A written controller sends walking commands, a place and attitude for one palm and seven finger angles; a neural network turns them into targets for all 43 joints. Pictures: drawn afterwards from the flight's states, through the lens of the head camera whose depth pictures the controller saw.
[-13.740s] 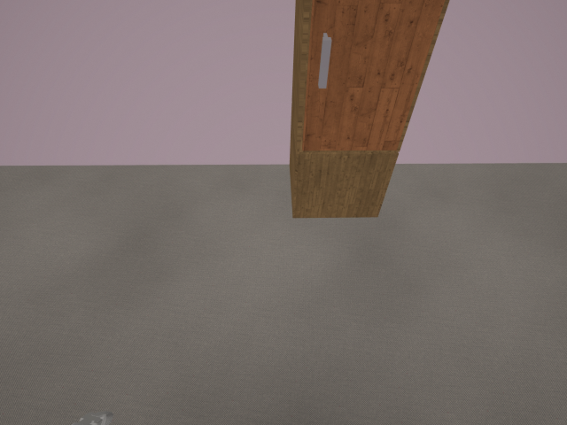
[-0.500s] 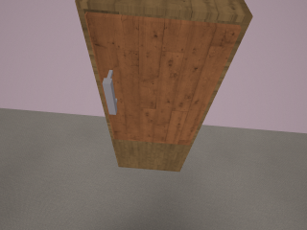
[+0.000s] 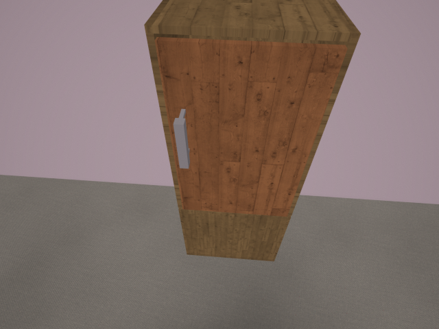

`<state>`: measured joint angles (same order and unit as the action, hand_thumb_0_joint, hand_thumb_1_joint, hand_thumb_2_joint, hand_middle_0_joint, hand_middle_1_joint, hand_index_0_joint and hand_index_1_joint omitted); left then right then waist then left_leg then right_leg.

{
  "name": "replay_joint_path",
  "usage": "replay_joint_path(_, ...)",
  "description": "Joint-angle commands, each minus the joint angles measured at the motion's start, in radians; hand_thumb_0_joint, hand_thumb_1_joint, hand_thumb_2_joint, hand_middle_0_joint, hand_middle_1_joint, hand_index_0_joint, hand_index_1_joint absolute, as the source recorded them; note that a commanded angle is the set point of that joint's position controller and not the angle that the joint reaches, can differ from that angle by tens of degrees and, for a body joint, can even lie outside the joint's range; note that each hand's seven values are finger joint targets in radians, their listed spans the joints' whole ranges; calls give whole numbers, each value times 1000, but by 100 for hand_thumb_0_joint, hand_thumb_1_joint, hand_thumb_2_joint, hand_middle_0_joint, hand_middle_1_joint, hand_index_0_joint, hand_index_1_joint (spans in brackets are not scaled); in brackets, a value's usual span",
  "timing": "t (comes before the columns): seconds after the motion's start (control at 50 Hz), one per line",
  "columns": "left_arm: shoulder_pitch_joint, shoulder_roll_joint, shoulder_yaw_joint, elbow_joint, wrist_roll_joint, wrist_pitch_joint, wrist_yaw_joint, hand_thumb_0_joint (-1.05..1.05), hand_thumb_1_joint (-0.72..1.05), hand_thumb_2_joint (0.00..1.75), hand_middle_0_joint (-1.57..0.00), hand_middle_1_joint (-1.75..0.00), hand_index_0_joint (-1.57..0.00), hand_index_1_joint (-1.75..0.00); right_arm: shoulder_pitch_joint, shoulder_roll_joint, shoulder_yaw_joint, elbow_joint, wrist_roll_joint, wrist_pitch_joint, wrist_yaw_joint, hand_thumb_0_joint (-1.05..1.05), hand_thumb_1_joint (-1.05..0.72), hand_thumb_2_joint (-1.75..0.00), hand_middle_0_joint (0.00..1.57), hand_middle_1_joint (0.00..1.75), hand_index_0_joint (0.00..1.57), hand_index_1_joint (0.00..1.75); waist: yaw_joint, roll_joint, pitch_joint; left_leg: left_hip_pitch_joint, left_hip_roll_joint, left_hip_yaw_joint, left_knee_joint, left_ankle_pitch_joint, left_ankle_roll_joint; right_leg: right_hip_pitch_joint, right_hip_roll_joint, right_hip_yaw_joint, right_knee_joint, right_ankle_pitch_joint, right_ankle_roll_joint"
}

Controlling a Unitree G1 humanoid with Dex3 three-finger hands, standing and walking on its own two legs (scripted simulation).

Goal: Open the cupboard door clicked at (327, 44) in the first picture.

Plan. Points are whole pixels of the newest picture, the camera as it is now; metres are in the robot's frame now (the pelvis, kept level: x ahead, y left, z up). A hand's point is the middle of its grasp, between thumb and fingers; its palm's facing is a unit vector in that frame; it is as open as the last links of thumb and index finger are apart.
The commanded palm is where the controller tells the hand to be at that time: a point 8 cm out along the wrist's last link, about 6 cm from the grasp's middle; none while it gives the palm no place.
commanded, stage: come to a stop and stand still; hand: left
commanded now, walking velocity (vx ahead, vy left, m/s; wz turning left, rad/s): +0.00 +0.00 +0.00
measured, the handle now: (183, 139) +0.54 +0.14 +0.03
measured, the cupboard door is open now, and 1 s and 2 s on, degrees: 0 0 0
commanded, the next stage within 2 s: look again from close up in 0.44 s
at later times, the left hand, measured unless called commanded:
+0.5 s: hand out of the picture -0.05 +0.18 -0.16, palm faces +0.04 -0.98 -0.18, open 7.4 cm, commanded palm none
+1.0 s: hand out of the picture -0.05 +0.15 -0.16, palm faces +0.07 -0.98 -0.16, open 7.4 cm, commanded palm none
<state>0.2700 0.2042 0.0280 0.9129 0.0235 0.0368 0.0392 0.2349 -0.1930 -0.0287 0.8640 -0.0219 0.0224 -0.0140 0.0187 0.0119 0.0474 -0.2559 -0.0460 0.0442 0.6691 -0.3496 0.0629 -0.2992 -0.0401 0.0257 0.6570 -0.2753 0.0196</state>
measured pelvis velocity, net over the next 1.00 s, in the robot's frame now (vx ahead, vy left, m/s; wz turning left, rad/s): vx -0.04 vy -0.02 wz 0.03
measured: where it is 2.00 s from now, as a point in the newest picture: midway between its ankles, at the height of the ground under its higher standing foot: outside the picture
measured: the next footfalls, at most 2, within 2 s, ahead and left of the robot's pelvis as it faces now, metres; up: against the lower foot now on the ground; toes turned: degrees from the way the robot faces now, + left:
none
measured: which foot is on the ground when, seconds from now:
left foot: down 0.00-1.00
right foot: down 0.00-1.00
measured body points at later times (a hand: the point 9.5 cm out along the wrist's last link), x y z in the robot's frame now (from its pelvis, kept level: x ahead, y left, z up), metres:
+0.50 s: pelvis -0.04 +0.00 +0.01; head -0.05 +0.01 +0.46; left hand -0.05 +0.23 -0.15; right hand -0.03 -0.23 -0.13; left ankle +0.01 +0.08 -0.72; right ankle +0.04 -0.14 -0.72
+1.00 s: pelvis -0.04 -0.02 +0.02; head -0.05 -0.01 +0.46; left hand -0.05 +0.20 -0.15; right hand -0.02 -0.24 -0.14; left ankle +0.01 +0.08 -0.72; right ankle +0.04 -0.14 -0.72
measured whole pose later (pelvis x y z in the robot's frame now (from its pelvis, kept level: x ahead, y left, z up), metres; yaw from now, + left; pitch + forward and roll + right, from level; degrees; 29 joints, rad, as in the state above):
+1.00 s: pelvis -0.04 -0.02 +0.02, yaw +2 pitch -2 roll +0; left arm 0.37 0.15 0.00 1.04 0.03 0.00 0.02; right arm 0.34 -0.15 -0.01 1.04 -0.02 0.00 -0.01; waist 0.00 -0.02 -0.01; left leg -0.27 -0.04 0.01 0.49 -0.19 0.04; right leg -0.30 0.01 0.07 0.47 -0.16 0.01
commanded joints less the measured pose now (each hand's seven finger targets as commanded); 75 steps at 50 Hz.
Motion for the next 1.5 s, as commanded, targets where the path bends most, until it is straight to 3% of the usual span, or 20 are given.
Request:
replay_joint_path(0.0, 3, 139, 8, -83, -1, -28, -5, 0, 90, 90, -20, -30, -20, -30, 42, -101, -23, -66, 5, -13, -2, 0, -90, -90, 20, 30, 20, 30, -47, -139, 34, -48, 58, -101, -202, -71, -22, -107, -90, 164, -251, -180, -100)
replay_joint_path(0.06, 19, 118, 9, -101, 1, -17, -1, 0, 90, 90, -20, -30, -20, -30, 62, -118, -20, -43, -4, -29, 3, 0, -90, -90, 20, 30, 20, 30, -30, 9, 59, -160, 139, -213, -366, -180, 4, -34, 0, 52, -161, -123, -53)
replay_joint_path(0.1, 68, 96, 8, -85, 4, -15, -1, 0, 90, 90, -20, -30, -20, -30, 33, -130, -24, -44, -1, -33, 2, 0, -90, -90, 20, 30, 20, 30, 1, 17, 53, -242, 168, -242, -415, -247, 16, 57, 18, 13, -122, -49, -40)
replay_joint_path(0.16, 97, 89, 6, -66, 4, -20, -4, 0, 90, 90, -20, -30, -20, -30, 33, -124, -19, -29, 1, -35, 0, 0, -90, -90, 20, 30, 20, 30, 8, 35, 30, -238, 150, -223, -411, -242, 9, 87, 9, 28, -149, -41, -45)
replay_joint_path(0.4, 127, 64, -3, 10, 0, -39, -7, 0, 90, 90, -20, -30, -20, -30, 105, -103, -11, 61, 3, -33, -5, 0, -90, -90, 20, 30, 20, 30, -21, 9, 27, -133, 126, -189, -377, -193, -10, -1, -10, 114, -250, -124, -59)
replay_joint_path(1.02, 145, 41, -6, 85, -1, -53, -6, 0, 90, 90, -20, -30, -20, -30, 144, -67, 0, 140, 6, -42, -9, 0, -90, -90, 20, 30, 20, 30, -21, -16, 53, -129, 117, -186, -367, -150, -20, -10, -18, 144, -304, -135, -55)
replay_joint_path(1.06, 146, 40, -6, 85, -2, -55, -6, 0, 90, 90, -20, -30, -20, -30, 146, -63, 1, 143, 7, -42, -9, 0, -90, -90, 20, 30, 20, 30, -18, -20, 57, -130, 116, -180, -361, -133, -20, -3, -19, 145, -306, -120, -57)
replay_joint_path(1.08, 201, 57, -16, 125, 12, -58, 32, 0, 90, 90, -20, -30, -20, -30, 13, -106, -1, 89, 10, -38, 0, 0, -90, -90, 20, 30, 20, 30, 30, 34, 60, -95, 111, -16, -167, -34, -65, 4, -30, 56, -246, -14, -43)
replay_joint_path(1.1, -546, 277, 89, -1517, -257, -290, 25, 0, 88, 89, -20, -32, -20, -32, -6, -238, 6, -298, 68, -207, -62, 0, -90, -90, 20, 30, 20, 30, -133, 192, -460, 170, 28, -45, -283, 34, -45, 117, 33, -21, -164, -15, -42)
replay_joint_path(1.12, -134, 255, 139, -1251, -175, -232, 88, 0, 85, 88, -20, -33, -20, -33, -88, -150, 33, -206, 84, -305, -105, 0, -90, -90, 20, 30, 20, 30, -20, 233, -371, 86, 66, -59, -297, -111, -49, 67, 58, -76, -95, -100, -67)
replay_joint_path(1.14, 187, 29, 6, -1041, -192, -100, 104, 0, 83, 87, -21, -34, -21, -34, -68, -122, 15, -207, 102, -344, -92, 0, -90, -90, 20, 30, 20, 30, -51, 181, -162, -110, 77, -106, -320, -244, -68, -57, 74, -135, -99, -170, -53)
replay_joint_path(1.16, 172, -67, -56, -1018, -228, -96, 89, 0, 81, 86, -21, -36, -21, -36, -39, -131, 24, -189, 116, -366, -91, 0, -90, -90, 20, 30, 20, 30, -72, 87, -35, -153, 46, -105, -276, -243, -61, -109, 74, -131, -104, -164, -43)
replay_joint_path(1.18, 96, -27, -32, -1058, -243, -156, 72, 0, 78, 85, -21, -37, -21, -37, -61, -162, 10, -228, 101, -387, -91, 0, -90, -90, 20, 30, 20, 30, -91, 30, 53, -208, 36, -118, -210, -248, -59, -181, 63, -116, -116, -252, -34)
replay_joint_path(1.2, 115, -23, -30, -980, -229, -210, 47, 0, 76, 84, -21, -39, -21, -39, -49, -175, 2, -238, 79, -402, -81, 0, -90, -90, 20, 30, 20, 30, -100, -63, 62, -254, 28, -112, -137, -252, -61, -257, 56, -116, -98, -331, -26)
replay_joint_path(1.22, 130, -33, -8, -879, -232, -278, 6, 0, 74, 83, -21, -40, -21, -40, -49, -180, -12, -259, 59, -409, -68, 0, -90, -90, 20, 30, 20, 30, -91, -160, 58, -319, 19, -109, -52, -236, -65, -332, 55, -116, -62, -381, -23)
replay_joint_path(1.28, 362, -36, 58, -740, -258, -500, -194, 0, 67, 80, -22, -45, -22, -45, -81, -169, -59, -372, 38, -416, -9, 0, -90, -90, 20, 30, 20, 30, 10, -267, -117, -455, 6, -43, 158, -128, -73, -400, 44, -66, 82, -421, -39)
replay_joint_path(1.32, 390, 30, 117, -746, -279, -615, -333, 0, 62, 78, -22, -48, -22, -48, -125, -174, -72, -450, 38, -395, 16, 0, -90, -90, 20, 30, 20, 30, 17, -221, -153, -540, -9, -31, 247, -123, -73, -383, 28, -1, 122, -412, -52)
replay_joint_path(1.36, 398, 148, 225, -784, -298, -624, -437, 0, 57, 76, -22, -51, -22, -51, -140, -181, -80, -526, 58, -362, 25, 0, -90, -90, 20, 30, 20, 30, 44, -102, -189, -593, -16, -20, 271, -171, -66, -369, 15, 39, 150, -466, -64)
replay_joint_path(1.42, 329, 157, 254, -1000, -372, -553, -441, 0, 50, 73, -23, -55, -23, -55, -153, -169, -70, -607, 77, -323, -4, 0, -90, -90, 20, 30, 20, 30, 49, -40, -234, -614, -8, -31, 265, -243, -51, -393, 25, 54, 183, -522, -51)
replay_joint_path(1.48, 247, 167, 258, -1248, -364, -568, -370, 0, 43, 70, -23, -60, -23, -60, -94, -151, -65, -596, 60, -302, -18, 0, -90, -90, 20, 30, 20, 30, 18, 65, -325, -528, 20, -69, 313, -67, -40, -430, 56, -1, 275, -257, -60)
